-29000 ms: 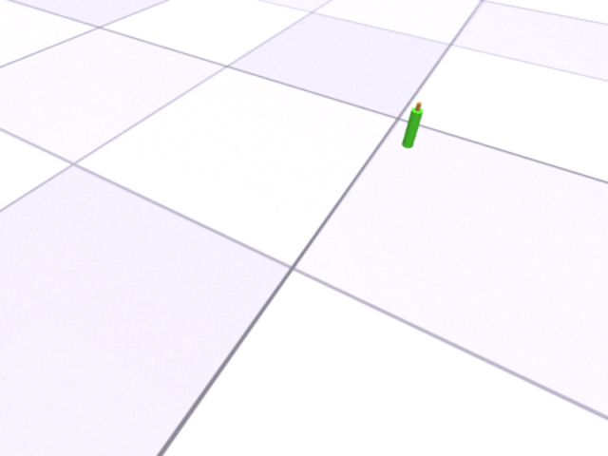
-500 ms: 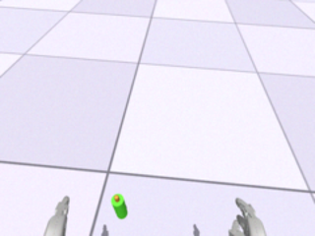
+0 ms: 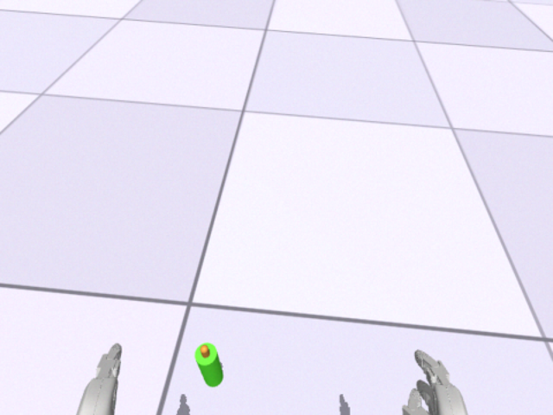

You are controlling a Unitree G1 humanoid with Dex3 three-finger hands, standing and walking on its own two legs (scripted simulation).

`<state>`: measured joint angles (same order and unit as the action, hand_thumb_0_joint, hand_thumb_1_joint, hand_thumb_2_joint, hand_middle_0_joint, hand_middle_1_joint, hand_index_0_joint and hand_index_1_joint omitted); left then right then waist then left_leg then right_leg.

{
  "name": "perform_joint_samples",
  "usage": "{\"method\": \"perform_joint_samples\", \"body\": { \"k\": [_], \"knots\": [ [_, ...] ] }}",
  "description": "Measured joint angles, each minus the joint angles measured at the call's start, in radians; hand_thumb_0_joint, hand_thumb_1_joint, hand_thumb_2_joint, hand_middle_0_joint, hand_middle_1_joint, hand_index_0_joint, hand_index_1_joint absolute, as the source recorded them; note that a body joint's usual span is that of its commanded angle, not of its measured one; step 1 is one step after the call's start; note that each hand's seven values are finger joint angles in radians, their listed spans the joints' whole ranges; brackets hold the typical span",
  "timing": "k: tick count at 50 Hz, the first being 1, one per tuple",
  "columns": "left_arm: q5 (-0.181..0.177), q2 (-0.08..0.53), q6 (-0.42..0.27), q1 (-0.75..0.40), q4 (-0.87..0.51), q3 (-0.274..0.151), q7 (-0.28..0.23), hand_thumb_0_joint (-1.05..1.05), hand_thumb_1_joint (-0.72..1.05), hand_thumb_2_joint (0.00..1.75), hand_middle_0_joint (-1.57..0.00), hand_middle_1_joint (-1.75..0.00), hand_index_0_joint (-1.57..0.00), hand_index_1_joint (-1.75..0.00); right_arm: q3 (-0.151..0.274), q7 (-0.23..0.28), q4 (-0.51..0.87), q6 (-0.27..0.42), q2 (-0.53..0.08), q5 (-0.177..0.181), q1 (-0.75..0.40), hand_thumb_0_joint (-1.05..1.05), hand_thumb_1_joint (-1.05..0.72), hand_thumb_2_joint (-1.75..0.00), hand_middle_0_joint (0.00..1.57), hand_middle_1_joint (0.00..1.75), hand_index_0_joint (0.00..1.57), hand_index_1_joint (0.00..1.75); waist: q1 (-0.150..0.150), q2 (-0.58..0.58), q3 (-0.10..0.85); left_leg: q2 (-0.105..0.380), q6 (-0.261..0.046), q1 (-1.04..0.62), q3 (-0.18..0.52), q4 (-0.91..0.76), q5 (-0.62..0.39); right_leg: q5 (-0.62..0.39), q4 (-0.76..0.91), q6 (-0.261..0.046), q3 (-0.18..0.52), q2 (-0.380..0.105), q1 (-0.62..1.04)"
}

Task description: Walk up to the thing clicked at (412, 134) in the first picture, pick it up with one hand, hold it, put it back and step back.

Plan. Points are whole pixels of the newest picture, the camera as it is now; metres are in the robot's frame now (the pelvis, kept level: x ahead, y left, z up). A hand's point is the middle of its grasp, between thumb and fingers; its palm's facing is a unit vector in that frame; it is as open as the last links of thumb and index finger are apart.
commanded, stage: home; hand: left
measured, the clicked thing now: (209, 363) +0.39 +0.18 -0.59
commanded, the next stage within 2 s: stand in 0.28 s
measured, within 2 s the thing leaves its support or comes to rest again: neither
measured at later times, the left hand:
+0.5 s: hand (142, 410) +0.17 +0.18 -0.06, palm faces +0.10 -0.95 -0.28, open 16.9 cm
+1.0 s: hand out of the picture +0.09 +0.25 -0.11, palm faces +0.01 -0.94 -0.35, open 7.7 cm
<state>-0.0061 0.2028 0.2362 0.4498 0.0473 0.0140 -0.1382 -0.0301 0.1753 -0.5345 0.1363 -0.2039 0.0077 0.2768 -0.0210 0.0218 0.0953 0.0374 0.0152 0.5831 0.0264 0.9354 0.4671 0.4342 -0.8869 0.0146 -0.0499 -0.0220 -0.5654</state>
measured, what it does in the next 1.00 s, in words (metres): stands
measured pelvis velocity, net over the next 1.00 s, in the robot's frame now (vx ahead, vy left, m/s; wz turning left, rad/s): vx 0.00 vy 0.01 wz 0.02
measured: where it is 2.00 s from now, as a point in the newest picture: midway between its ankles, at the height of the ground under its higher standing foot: outside the picture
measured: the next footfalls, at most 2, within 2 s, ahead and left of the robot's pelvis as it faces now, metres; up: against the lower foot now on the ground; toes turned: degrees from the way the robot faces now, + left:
none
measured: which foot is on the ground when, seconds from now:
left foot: down 0.00-1.00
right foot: down 0.00-1.00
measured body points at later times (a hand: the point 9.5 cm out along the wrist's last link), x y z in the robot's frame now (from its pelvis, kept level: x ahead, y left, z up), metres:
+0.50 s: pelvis +0.00 +0.00 +0.00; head +0.02 +0.01 +0.45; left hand +0.16 +0.23 -0.04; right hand +0.16 -0.24 -0.07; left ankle +0.01 +0.12 -0.69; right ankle +0.01 -0.13 -0.69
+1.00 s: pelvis +0.00 +0.01 +0.03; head +0.01 +0.02 +0.48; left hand +0.09 +0.30 -0.09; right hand +0.10 -0.28 -0.09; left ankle +0.00 +0.12 -0.69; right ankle +0.01 -0.13 -0.69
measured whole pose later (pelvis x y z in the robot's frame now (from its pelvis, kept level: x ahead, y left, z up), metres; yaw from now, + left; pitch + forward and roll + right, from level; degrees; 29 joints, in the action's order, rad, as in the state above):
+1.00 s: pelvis +0.00 +0.01 +0.03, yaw +1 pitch -1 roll +0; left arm 0.04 0.33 0.00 0.23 0.84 -0.02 -0.03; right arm 0.04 0.01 -0.91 0.01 -0.31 -0.05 0.21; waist 0.01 -0.01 -0.03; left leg -0.01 -0.01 0.31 0.01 0.68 0.35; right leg 0.34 -0.66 0.03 -0.04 -0.06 -0.30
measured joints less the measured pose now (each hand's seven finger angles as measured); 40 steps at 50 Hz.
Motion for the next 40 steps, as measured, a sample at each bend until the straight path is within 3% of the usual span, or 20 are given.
{"method": "perform_joint_samples", "body": {
  "k": [24,33,36,40],
  "knots": [
    [-0.001,0.001,-0.002,0.003,-0.005,-0.001,0.0,-0.01,-0.5,0.1,-0.09,-0.1,-0.08,-0.09,-0.002,-0.004,0.01,-0.003,0.002,0.0,-0.004,0.01,-0.9,-0.9,0.2,0.3,0.2,0.3,0.003,0.0,-0.004,-0.003,-0.003,0.003,0.0,-0.001,0.003,0.001,0.004,0.003,0.001,-0.002,-0.001],
    [0.001,0.001,-0.002,0.005,-0.006,0.0,-0.001,-0.01,-0.06,0.53,-0.18,-0.25,-0.17,-0.25,-0.002,-0.003,0.005,-0.005,0.005,-0.001,-0.003,0.01,-0.9,-0.9,0.2,0.3,0.2,0.3,0.002,0.001,0.001,-0.002,-0.003,0.001,0.0,0.002,0.008,0.007,0.001,0.003,0.0,-0.002,0.0],
    [0.058,0.033,-0.11,-0.097,0.193,0.008,0.049,-0.01,0.15,0.67,-0.19,-0.27,-0.18,-0.27,0.004,-0.057,-0.091,-0.039,-0.018,-0.072,-0.049,0.01,-0.9,-0.9,0.2,0.3,0.2,0.3,0.017,-0.016,-0.05,-0.017,-0.009,-0.059,-0.005,-0.03,-0.008,0.004,0.013,0.0,0.004,-0.016,0.054],
    [0.064,0.082,-0.183,-0.192,0.444,0.0,0.1,-0.01,0.44,0.79,-0.2,-0.29,-0.19,-0.28,0.021,-0.127,-0.213,-0.097,-0.057,-0.077,-0.089,0.01,-0.9,-0.9,0.21,0.3,0.2,0.3,0.031,-0.035,-0.084,-0.034,-0.014,-0.127,-0.011,-0.088,-0.037,-0.011,0.048,0.003,0.009,-0.032,0.113]
  ]
}}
